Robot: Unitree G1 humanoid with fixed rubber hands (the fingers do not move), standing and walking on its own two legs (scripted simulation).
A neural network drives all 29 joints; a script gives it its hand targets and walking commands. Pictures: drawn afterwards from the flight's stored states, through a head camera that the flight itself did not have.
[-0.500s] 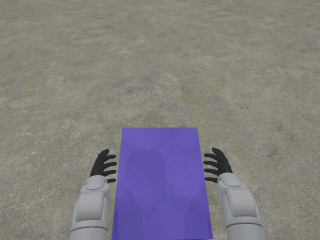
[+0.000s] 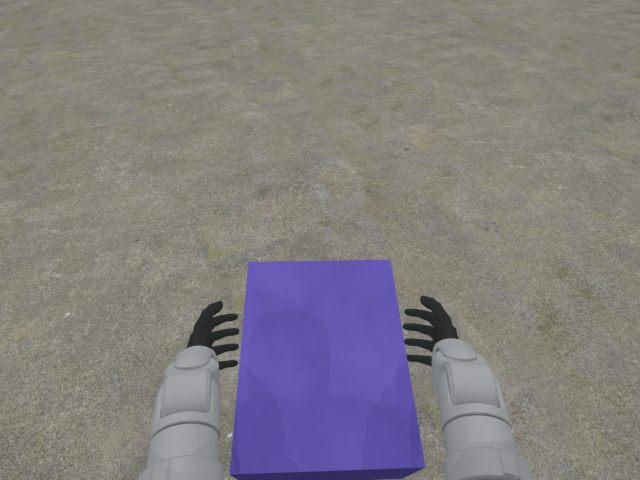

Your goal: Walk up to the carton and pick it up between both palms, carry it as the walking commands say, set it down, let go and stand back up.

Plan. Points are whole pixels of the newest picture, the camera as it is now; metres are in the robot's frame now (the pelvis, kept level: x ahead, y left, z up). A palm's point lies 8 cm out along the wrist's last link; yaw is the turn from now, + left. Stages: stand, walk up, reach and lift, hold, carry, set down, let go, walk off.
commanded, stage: set down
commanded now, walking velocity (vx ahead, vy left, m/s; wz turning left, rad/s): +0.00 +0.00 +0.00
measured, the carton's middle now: (322, 366) +0.33 -0.01 -0.08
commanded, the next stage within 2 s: none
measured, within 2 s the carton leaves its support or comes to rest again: neither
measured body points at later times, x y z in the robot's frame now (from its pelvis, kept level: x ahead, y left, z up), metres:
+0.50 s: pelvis -0.01 +0.01 -0.03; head +0.10 +0.00 +0.41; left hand +0.34 +0.15 -0.08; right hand +0.32 -0.17 -0.08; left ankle +0.01 +0.13 -0.74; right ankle +0.04 -0.13 -0.74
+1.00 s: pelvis -0.04 +0.00 -0.11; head +0.14 -0.01 +0.30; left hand +0.37 +0.14 -0.18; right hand +0.35 -0.18 -0.18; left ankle +0.01 +0.13 -0.74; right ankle +0.04 -0.13 -0.74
